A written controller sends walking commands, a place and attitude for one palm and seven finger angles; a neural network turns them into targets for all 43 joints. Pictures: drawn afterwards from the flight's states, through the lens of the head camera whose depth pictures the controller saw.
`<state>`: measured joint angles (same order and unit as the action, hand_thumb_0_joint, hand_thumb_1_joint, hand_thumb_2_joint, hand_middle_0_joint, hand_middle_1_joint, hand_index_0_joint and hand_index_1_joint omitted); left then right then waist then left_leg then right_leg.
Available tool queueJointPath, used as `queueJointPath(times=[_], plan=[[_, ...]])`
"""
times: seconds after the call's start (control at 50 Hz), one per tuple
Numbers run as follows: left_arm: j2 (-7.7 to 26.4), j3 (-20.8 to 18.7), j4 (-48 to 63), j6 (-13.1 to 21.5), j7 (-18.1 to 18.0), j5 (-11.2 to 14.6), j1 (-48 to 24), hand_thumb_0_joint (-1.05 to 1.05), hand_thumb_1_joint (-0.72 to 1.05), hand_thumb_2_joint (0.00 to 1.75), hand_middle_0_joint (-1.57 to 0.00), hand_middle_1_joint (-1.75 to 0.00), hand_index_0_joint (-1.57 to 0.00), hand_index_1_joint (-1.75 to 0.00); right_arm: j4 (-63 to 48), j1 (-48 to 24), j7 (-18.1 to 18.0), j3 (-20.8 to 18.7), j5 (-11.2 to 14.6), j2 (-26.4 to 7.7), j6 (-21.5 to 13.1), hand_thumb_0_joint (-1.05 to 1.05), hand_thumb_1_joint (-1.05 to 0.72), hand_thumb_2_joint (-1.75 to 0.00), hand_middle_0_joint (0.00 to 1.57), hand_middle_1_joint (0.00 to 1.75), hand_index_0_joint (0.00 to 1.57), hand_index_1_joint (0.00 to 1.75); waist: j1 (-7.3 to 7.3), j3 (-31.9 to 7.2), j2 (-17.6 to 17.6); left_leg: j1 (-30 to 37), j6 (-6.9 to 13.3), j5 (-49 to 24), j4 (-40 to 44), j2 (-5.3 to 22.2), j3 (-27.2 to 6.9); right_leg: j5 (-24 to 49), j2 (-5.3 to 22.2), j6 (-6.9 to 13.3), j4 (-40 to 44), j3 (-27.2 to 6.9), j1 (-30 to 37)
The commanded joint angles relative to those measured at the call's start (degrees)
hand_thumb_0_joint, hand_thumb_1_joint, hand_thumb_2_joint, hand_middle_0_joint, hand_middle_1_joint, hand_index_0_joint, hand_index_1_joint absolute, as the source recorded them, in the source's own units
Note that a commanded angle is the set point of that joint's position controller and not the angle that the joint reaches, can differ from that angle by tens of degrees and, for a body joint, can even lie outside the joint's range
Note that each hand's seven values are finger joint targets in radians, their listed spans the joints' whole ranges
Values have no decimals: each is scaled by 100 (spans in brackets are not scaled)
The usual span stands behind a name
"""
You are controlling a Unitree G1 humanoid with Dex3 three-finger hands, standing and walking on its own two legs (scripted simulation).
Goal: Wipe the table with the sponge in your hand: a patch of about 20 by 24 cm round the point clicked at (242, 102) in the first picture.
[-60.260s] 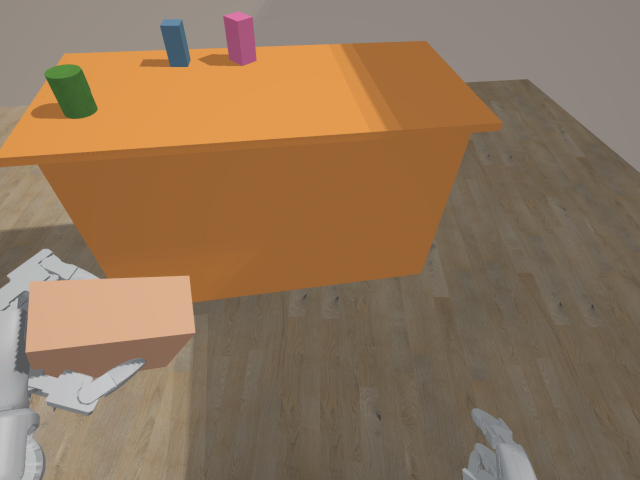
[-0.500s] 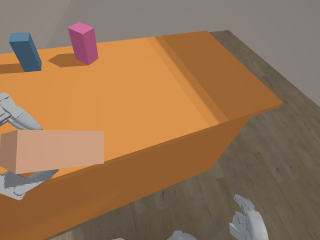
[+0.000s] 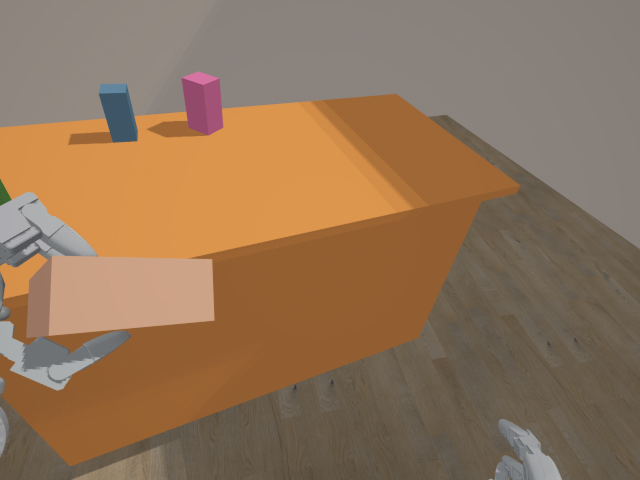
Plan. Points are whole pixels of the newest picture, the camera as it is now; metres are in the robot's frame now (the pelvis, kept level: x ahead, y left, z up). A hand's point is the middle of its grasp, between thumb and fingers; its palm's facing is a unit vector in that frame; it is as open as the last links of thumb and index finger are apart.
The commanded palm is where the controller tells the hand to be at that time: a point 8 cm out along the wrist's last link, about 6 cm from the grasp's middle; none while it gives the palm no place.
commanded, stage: stop stepping back and stand still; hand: left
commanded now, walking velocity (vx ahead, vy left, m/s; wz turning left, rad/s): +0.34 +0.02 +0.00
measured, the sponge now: (139, 298) +0.24 +0.19 +0.18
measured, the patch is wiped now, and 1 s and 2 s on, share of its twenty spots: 1.00 1.00 1.00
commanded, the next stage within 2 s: stand and wait in 1.06 s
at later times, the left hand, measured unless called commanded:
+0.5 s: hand out of the picture +0.06 +0.22 +0.21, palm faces +0.30 -0.88 -0.36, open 9.7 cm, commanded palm +0.03 +0.26 +0.24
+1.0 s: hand out of the picture +0.01 +0.20 +0.22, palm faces +0.27 -0.88 -0.40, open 9.7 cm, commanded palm -0.04 +0.25 +0.24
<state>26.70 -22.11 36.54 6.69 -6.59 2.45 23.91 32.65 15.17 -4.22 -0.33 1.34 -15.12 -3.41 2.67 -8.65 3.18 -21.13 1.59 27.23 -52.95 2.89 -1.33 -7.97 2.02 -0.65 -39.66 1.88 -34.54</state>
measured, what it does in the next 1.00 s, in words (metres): walks backwards: right foot, then left foot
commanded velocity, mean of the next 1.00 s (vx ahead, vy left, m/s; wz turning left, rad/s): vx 0.27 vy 0.00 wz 0.00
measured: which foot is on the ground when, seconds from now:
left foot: down 0.00-0.30, up 0.32-0.48, down 0.50-1.00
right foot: down 0.00-0.04, up 0.06-0.26, down 0.28-0.54, up 0.56-0.90, down 0.92-1.00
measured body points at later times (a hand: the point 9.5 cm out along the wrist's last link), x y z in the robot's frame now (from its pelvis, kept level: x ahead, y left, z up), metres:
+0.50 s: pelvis -0.15 +0.00 +0.00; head -0.19 +0.03 +0.45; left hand +0.04 +0.26 +0.23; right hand -0.02 -0.25 -0.07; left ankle -0.16 +0.08 -0.68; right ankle -0.04 -0.12 -0.70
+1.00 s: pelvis -0.23 -0.01 +0.01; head -0.25 +0.00 +0.46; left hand -0.02 +0.24 +0.24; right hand -0.11 -0.26 -0.08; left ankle -0.20 +0.07 -0.65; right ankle -0.20 -0.14 -0.70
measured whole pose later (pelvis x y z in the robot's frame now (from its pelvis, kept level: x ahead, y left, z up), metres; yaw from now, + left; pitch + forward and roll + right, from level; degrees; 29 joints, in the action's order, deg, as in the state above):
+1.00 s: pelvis -0.23 -0.01 +0.01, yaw -5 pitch -1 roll -4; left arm 24.5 -19.3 31.9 6.2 -4.6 2.4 23.2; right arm 38.4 15.9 -2.1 1.3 1.7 -12.6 -4.4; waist 0.8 -3.6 -3.4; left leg -31.3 2.4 24.2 -64.1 1.9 -1.0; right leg -15.6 0.0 0.6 -36.4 8.8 -19.0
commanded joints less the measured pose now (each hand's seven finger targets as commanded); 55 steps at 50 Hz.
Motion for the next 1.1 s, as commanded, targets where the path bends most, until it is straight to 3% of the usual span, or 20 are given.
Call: queueJointPath(times=[0.0, 0.02, 0.04, 0.06, 0.08, 0.12, 0.24, 0.26, 0.3, 0.34, 0.4, 0.48, 0.52, 0.54, 0.62, 0.82, 0.88, 0.9, 0.96, 1.08], plan=[[887, -805, 917, 311, -158, 109, -1254, 0, 10, 130, -120, -160, -120, -160, -803, -399, -64, -235, 9, -683, -406, 0, -90, -90, 20, 30, 20, 30, -41, -157, -1477, 648, 342, -501, 3426, 379, -137, -1368, -30, 182, -978, -358, 150], [948, -798, 1118, 337, -158, 66, -1362, 0, 10, 130, -120, -160, -120, -160, -907, -421, -61, -345, 6, -715, -458, 0, -90, -90, 20, 30, 20, 30, -70, -90, -2657, 940, 561, -1477, 3714, 963, -741, -1959, -678, -46, -2771, 205, -566], [1017, -819, 1098, 401, -188, -86, -1401, 0, 10, 130, -120, -160, -120, -160, -781, -327, -55, -299, -9, -478, -580, 0, -90, -90, 20, 30, 20, 30, 22, -246, -2848, 498, 782, -2679, 3234, 1137, -589, -1908, -431, -73, -3760, -51, -627], [935, -590, 1195, 463, -162, -85, -2014, 0, 10, 130, -120, -160, -120, -160, -709, -583, 60, -238, -13, -414, -605, 0, -90, -90, 20, 30, 20, 30, 93, 415, -2988, -229, 1051, -1647, 3517, 1543, -1766, -1807, -132, -57, -4371, -591, -1032], [727, -478, 805, 502, -126, -103, -2002, 0, 10, 130, -120, -160, -120, -160, -404, -729, 177, -175, 11, -359, -674, 0, -90, -90, 20, 30, 20, 30, -73, 1038, -1863, -510, 1177, -1280, 3627, 1732, -1784, -1442, 91, 30, -4595, -1038, -1377], [262, 134, 581, 453, -56, -32, -2413, 0, 10, 130, -120, -160, -120, -160, -220, -531, 262, -97, 146, -308, -783, 0, -90, -90, 20, 30, 20, 30, -182, 1316, -695, -564, 985, -926, 3503, 1549, -1271, -1430, 18, 44, -3658, -593, -953], [435, -146, -410, 141, 42, 21, -1763, 0, 10, 130, -120, -160, -120, -160, -506, -782, 62, -19, 8, -537, -608, 0, -90, -90, 20, 30, 20, 30, -286, 567, -851, -1219, 422, 1003, 1087, 412, -220, -697, -294, 38, 636, 459, 2270], [557, -255, -309, 141, 61, 10, -1546, 0, 10, 130, -120, -160, -120, -160, -566, -754, 92, -42, 36, -458, -545, 0, -90, -90, 20, 30, 20, 30, -290, 329, 139, -1346, 309, 910, -379, -103, 289, -639, -27, 226, 1072, 156, 2440], [958, -655, 268, 286, 105, 134, -1629, 0, 10, 130, -120, -160, -120, -160, -661, -988, 108, -81, 107, -327, -476, 0, -90, -90, 20, 30, 20, 30, -148, 29, 1489, -1566, 60, 20, -3087, -426, 27, -1674, 1469, 916, 2472, -2593, 1439], [1044, -785, 679, 437, 162, 160, -1382, 0, 10, 130, -120, -160, -120, -160, -506, -919, 279, -145, 137, -419, -393, 0, -90, -90, 20, 30, 20, 30, -177, -31, 1074, -1219, -26, -695, -3108, -174, -366, -2784, 1552, 1051, 2648, -2876, 600], [1027, -926, 1011, 393, 113, 215, -860, 0, 10, 130, -120, -160, -120, -160, -436, -990, 287, -4, 105, -140, -274, 0, -90, -90, 20, 30, 20, 30, 8, 295, 112, 119, 172, -567, -1446, 145, 29, -3472, 1294, 898, 2445, -1555, -1240], [973, -816, 1184, 345, -95, 187, -1110, 0, 10, 130, -120, -160, -120, -160, -554, -706, 43, 46, 76, -327, -560, 0, -90, -90, 20, 30, 20, 30, -62, -275, -717, 830, 365, -49, 2229, -93, 446, -2622, 546, 587, 560, -362, -1], [811, -641, 1025, 345, -176, 109, -1611, 0, 10, 130, -120, -160, -120, -160, -751, -695, 9, -89, 11, -556, -716, 0, -90, -90, 20, 30, 20, 30, -25, 21, -2986, 652, 934, 594, 3950, 1136, -1857, -2411, -536, 49, -3006, 421, -662], [888, -664, 1042, 411, -183, -94, -1856, 0, 10, 130, -120, -160, -120, -160, -674, -703, 33, -58, -5, -384, -864, 0, -90, -90, 20, 30, 20, 30, -122, -77, -2589, 414, 1079, -1407, 3533, 1208, -1373, -2041, -296, 80, -3812, -105, -744], [483, -152, 171, 336, -131, -4, -1620, 0, 10, 130, -120, -160, -120, -160, -296, -522, 258, -40, 182, -324, -802, 0, -90, -90, 20, 30, 20, 30, -83, 876, -657, 311, 1014, -409, 3681, 1333, -1885, -1259, -15, 60, -3937, -388, -1426], [731, -582, 685, 276, -86, 117, -646, 0, 10, 130, -120, -160, -120, -160, -676, -789, 135, -39, 5, -388, -642, 0, -90, -90, 20, 30, 20, 30, -121, 208, -1775, -1, 416, 691, 3513, 855, -814, -1702, -289, 107, 278, 656, 1466], [794, -620, 659, 248, -59, 66, -561, 0, 10, 130, -120, -160, -120, -160, -695, -836, 139, -68, -7, -395, -508, 0, -90, -90, 20, 30, 20, 30, -356, -188, 80, -1135, 250, 509, 425, 31, 211, -419, 214, 515, 1640, 198, 3222], [967, -673, 677, 262, -33, 50, -684, 0, 10, 130, -120, -160, -120, -160, -703, -899, 172, -135, 49, -348, -447, 0, -90, -90, 20, 30, 20, 30, -334, -305, 1157, -1859, 122, 367, -1450, -335, 406, -182, 1304, 990, 2027, -1293, 3347], [1052, -892, 897, 424, -30, 125, -1036, 0, 10, 130, -120, -160, -120, -160, -568, -809, 184, -228, 135, -441, -537, 0, -90, -90, 20, 30, 20, 30, -151, 164, 864, -1631, 61, -412, -2172, 191, -480, -2243, 2042, 1394, 2695, -2389, 1559], [599, -444, 907, 374, -213, 179, -1156, 0, 10, 130, -120, -160, -120, -160, -602, -939, -101, -91, 16, -402, -488, 0, -90, -90, 20, 30, 20, 30, -71, 457, -1513, 713, 196, -56, 2279, 39, 123, -2701, 589, 670, 639, -130, 300]])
